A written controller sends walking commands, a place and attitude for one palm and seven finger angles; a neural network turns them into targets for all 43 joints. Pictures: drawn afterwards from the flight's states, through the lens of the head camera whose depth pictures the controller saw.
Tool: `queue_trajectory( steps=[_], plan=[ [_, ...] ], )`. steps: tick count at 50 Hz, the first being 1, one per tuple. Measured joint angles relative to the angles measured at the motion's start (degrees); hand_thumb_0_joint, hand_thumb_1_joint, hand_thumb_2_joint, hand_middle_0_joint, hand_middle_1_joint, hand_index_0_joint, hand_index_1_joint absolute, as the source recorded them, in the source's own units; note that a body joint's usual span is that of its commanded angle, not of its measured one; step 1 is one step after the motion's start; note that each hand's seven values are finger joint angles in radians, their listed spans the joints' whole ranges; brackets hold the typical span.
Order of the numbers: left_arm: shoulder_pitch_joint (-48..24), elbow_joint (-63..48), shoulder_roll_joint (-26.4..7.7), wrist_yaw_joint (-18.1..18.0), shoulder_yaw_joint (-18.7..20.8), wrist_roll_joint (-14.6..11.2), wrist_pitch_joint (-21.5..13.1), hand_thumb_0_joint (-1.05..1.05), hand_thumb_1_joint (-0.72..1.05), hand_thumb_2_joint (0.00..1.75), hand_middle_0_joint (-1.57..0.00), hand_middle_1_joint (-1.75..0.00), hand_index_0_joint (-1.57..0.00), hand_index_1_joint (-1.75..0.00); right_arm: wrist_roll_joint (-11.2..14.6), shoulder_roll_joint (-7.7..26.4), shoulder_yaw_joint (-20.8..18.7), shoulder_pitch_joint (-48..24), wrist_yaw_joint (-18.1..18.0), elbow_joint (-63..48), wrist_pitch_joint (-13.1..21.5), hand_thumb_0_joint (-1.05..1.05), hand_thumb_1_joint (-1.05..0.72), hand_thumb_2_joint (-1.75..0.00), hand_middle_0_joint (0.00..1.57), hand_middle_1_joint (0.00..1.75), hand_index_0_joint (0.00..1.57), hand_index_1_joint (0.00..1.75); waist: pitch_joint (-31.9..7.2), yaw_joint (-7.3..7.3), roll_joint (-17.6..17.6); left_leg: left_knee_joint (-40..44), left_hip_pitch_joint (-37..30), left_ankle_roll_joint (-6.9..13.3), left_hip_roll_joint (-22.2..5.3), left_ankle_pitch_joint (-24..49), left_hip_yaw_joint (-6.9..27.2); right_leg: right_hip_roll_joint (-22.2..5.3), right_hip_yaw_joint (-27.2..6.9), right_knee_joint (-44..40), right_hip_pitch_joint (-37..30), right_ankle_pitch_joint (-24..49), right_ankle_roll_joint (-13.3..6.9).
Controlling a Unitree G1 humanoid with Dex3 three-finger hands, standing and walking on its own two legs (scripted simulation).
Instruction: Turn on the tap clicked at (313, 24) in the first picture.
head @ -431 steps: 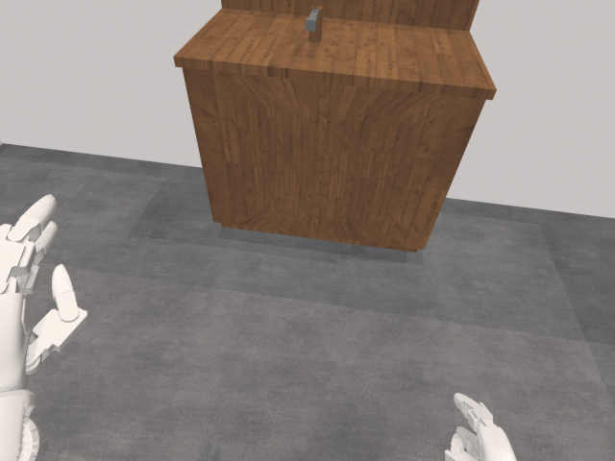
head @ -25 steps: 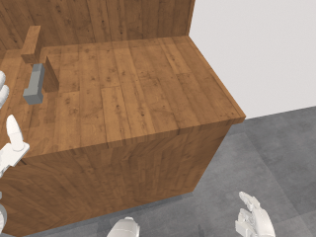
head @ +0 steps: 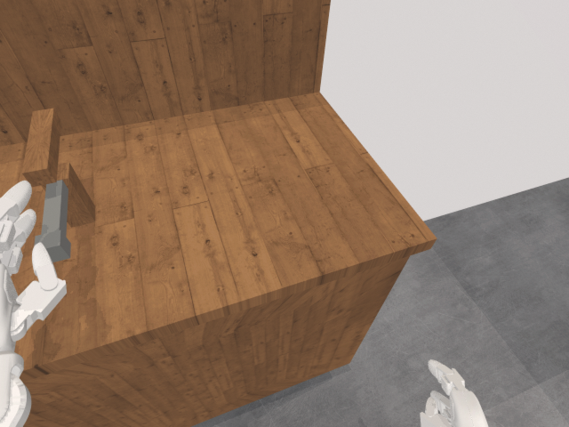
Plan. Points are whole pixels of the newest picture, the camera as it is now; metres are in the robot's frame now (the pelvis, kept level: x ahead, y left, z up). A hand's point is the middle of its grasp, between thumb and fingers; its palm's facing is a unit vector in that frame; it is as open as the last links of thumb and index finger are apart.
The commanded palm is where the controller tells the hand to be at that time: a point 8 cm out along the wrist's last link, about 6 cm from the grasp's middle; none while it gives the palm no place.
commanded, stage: come to a stop and stand still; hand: left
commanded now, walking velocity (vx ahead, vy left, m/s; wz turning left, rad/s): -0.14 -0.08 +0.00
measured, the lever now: (53, 247) +0.29 +0.31 +0.12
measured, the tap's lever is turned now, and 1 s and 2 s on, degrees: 0 0 0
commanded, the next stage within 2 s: look again from close up in 1.36 s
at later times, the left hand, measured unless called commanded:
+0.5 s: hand (60, 351) +0.16 +0.24 +0.13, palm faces +0.31 -0.90 -0.31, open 7.4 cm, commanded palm +0.12 +0.30 +0.18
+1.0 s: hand (7, 309) +0.19 +0.30 +0.14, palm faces +0.43 -0.83 -0.35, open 7.4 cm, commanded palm +0.13 +0.32 +0.18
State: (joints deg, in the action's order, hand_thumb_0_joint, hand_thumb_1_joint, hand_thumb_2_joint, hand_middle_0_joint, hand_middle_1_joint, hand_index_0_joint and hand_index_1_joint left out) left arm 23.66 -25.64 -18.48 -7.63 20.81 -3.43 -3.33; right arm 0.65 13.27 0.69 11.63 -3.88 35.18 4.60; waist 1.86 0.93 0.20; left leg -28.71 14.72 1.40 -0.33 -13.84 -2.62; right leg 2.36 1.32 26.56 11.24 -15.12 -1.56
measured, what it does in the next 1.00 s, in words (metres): stands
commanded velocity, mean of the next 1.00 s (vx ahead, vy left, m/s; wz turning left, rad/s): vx -0.01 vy -0.01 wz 0.00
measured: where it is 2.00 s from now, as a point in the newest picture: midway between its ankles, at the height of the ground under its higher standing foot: outside the picture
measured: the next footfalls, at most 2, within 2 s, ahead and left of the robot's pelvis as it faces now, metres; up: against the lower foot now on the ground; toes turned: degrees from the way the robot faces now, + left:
none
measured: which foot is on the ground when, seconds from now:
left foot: down 0.00-1.00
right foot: down 0.00-1.00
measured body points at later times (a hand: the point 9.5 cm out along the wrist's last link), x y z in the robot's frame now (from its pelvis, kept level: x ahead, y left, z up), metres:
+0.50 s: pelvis -0.04 +0.01 +0.00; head -0.04 +0.02 +0.45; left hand +0.14 +0.29 +0.14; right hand +0.12 -0.21 -0.08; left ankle +0.01 +0.10 -0.74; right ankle -0.01 -0.10 -0.74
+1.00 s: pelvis -0.02 +0.04 +0.00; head +0.00 +0.07 +0.45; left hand +0.17 +0.34 +0.16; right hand +0.16 -0.17 -0.07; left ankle +0.01 +0.10 -0.74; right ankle -0.01 -0.10 -0.74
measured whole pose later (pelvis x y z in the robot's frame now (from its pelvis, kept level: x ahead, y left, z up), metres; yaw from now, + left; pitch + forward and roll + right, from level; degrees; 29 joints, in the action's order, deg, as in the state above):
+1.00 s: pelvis -0.02 +0.04 +0.00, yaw +2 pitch -1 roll -2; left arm 22.3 -23.6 -19.5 -5.9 19.4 -0.3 -11.3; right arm 0.6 10.2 2.4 13.2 -1.1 34.5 8.8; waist 3.2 2.2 2.2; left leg -27.0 14.7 4.7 2.7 -11.5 -1.5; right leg 0.3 1.2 23.2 9.7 -12.6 1.0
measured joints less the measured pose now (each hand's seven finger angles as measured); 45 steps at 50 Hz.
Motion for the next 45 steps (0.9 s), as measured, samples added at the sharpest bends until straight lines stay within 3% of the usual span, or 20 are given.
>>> queue_trajectory(
  steps=[5, 10, 11, 12, 14, 17, 21, 23, 25, 27, 32, 36, 40, 45],
  plan=[
    [0.08, -6.42, -0.6, 0.01, -2.06, 0.28, -1.43, 0.02, 0.9, 0.9, -0.21, -0.3, -0.21, -0.31, -0.15, -0.49, -0.47, -2.79, 0.05, -2.73, 1.11, 0.02, -0.9, -0.9, 0.2, 0.3, 0.2, 0.3, 1.3, -0.8, 0.87, 1.36, -0.05, -0.06, -0.17, 1.32, 0.12, 0.2, 0.11, -2.14, -0.46, 1.58, -0.19],
    [4.13, -7.85, -3.41, 0.2, -0.11, -0.43, -3.76, 0.01, 0.89, 0.9, -0.21, -0.3, -0.22, -0.31, -0.14, -1.88, 0.16, -4.04, -0.01, -4.29, 0.46, 0.01, -0.9, -0.9, 0.2, 0.3, 0.2, 0.3, -0.31, -1.32, -0.29, 2.28, 0.38, -0.22, -0.86, 2.28, 0.33, 0.94, 0.23, -5.27, -1.0, 3.85, -0.33],
    [1.33, -6.43, -5.85, 1.73, 0.87, 1.71, -3.7, 0.01, 0.89, 0.9, -0.21, -0.3, -0.22, -0.31, -0.69, -1.9, -0.31, -2.9, -0.11, -4.89, 1.31, 0.01, -0.9, -0.9, 0.2, 0.3, 0.2, 0.3, -0.17, -0.16, -0.49, 1.99, 0.85, -0.22, -0.94, 2.47, 0.76, 1.04, 0.65, -5.51, -0.97, 4.1, -0.13],
    [-3.44, -2.71, -9.0, 3.32, 2.33, 2.56, -5.74, 0.01, 0.89, 0.9, -0.21, -0.3, -0.22, -0.31, -0.59, -1.96, -0.38, -1.92, -0.12, -4.72, 2.19, 0.01, -0.9, -0.9, 0.2, 0.3, 0.2, 0.3, -0.17, 1.04, -0.13, 2.02, 1.48, -0.18, -0.67, 2.91, 1.29, 0.83, 1.23, -5.11, -0.33, 4.15, -0.14],
    [-9.93, 4.55, -12.17, 4.05, 5.68, 1.62, -8.32, 0.01, 0.89, 0.9, -0.22, -0.3, -0.22, -0.31, -0.36, -2.02, 0.26, -1.63, 0.73, -3.78, 2.48, 0.01, -0.9, -0.9, 0.2, 0.3, 0.2, 0.3, -0.01, 2.47, 0.44, 2.43, 2.07, -0.27, -0.56, 3.91, 1.41, 0.7, 1.43, -4.49, 0.74, 4.44, -0.5],
    [-10.4, 9.25, -8.84, 2.7, 6.71, -0.61, -7.79, 0.01, 0.89, 0.9, -0.21, -0.3, -0.22, -0.31, 0.58, -1.26, 0.39, -1.05, 2.59, -3.79, 2.8, 0.01, -0.9, -0.9, 0.2, 0.3, 0.2, 0.3, 0.16, 2.47, -0.6, 2.41, 1.88, 0.1, -0.26, 4.33, 0.31, 0.26, 0.44, -2.74, 1.66, 4.39, -0.14],
    [-2.36, 6.56, 0.11, 2.38, -1.64, -0.14, -6.6, 0.01, 0.9, 0.9, -0.2, -0.3, -0.21, -0.3, 1.04, -0.07, 0.11, 1.29, 3.54, -3.21, 3.14, 0.01, -0.9, -0.9, 0.2, 0.3, 0.2, 0.3, -0.48, 1.64, -2.51, 1.62, 1.29, 0.97, 0.37, 3.87, -0.36, -0.43, -0.17, -1.76, 1.23, 3.96, 0.82],
    [1.28, 4.6, 2.32, 3.02, -5.93, 0.87, -6.42, 0.01, 0.9, 0.9, -0.2, -0.3, -0.21, -0.3, 0.72, -0.48, 0.41, 2.47, 3.04, -2.39, 2.99, 0.01, -0.9, -0.9, 0.2, 0.3, 0.2, 0.3, -0.87, 1.16, -1.91, 0.73, 1.43, 0.96, 0.6, 2.74, -0.15, -0.65, 0.0, -1.62, 0.96, 3.8, 0.9],
    [2.79, 3.17, 2.06, 3.47, -7.72, 1.68, -6.47, 0.01, 0.9, 0.9, -0.2, -0.3, -0.21, -0.3, 0.31, -1.28, 0.99, 3.34, 2.31, -1.6, 2.84, 0.01, -0.9, -0.9, 0.2, 0.3, 0.2, 0.3, -0.87, 0.9, -0.42, -0.21, 1.76, 0.89, 0.73, 1.71, 0.27, -0.71, 0.34, -1.28, 0.94, 3.53, 0.82],
    [2.02, 2.35, 0.13, 3.13, -7.01, 2.03, -6.7, 0.02, 0.89, 0.9, -0.21, -0.3, -0.22, -0.31, 0.0, -2.0, 1.46, 3.75, 1.69, -1.09, 2.69, 0.01, -0.9, -0.9, 0.2, 0.3, 0.2, 0.3, -0.33, 0.68, 1.04, -0.77, 2.06, 1.04, 0.68, 2.0, 0.84, -0.59, 0.84, -0.89, 0.94, 2.91, 0.75],
    [-4.58, 1.44, -4.2, 1.43, -0.18, 2.21, -8.12, 0.02, 0.89, 0.9, -0.22, -0.3, -0.22, -0.31, -0.05, -2.53, 1.51, 3.58, 1.57, -1.25, 3.92, 0.02, -0.9, -0.9, 0.2, 0.3, 0.2, 0.3, 1.88, 0.57, 2.59, -0.24, 2.07, 1.96, 0.93, 3.81, 1.27, -0.52, 0.86, 0.31, 1.33, -0.14, 1.09],
    [-6.29, -0.52, -4.44, 0.9, 3.02, 2.18, -10.38, 0.02, 0.89, 0.9, -0.21, -0.3, -0.22, -0.31, 0.14, -2.24, 1.0, 2.85, 2.78, -1.7, 5.19, 0.02, -0.9, -0.9, 0.2, 0.3, 0.2, 0.3, 2.22, -0.01, 1.9, 0.13, 2.2, 2.54, 1.89, 4.03, 1.01, -1.12, 0.06, 0.1, 1.55, 1.18, 1.35],
    [-1.6, -1.5, -2.95, 1.6, 1.12, 2.61, -11.28, 0.01, 0.9, 0.9, -0.2, -0.3, -0.21, -0.31, 0.23, -2.3, 0.9, 2.68, 3.68, -1.53, 4.88, 0.01, -0.9, -0.9, 0.2, 0.3, 0.2, 0.3, 0.46, -0.36, 0.66, 0.43, 1.93, 2.82, 2.36, 3.29, 0.57, -1.49, -0.61, -1.74, 0.78, 3.48, 1.97],
    [1.78, 1.76, -1.56, 2.37, -1.48, 3.17, -9.65, 0.01, 0.9, 0.9, -0.21, -0.3, -0.21, -0.31, 0.17, -2.89, 1.32, 2.7, 3.33, -0.89, 4.03, 0.01, -0.9, -0.9, 0.2, 0.3, 0.2, 0.3, -0.52, 0.18, 0.56, 1.29, 1.01, 3.2, 2.68, 2.74, 0.62, -1.76, -0.65, -3.27, -0.49, 3.39, 2.57]
  ],
)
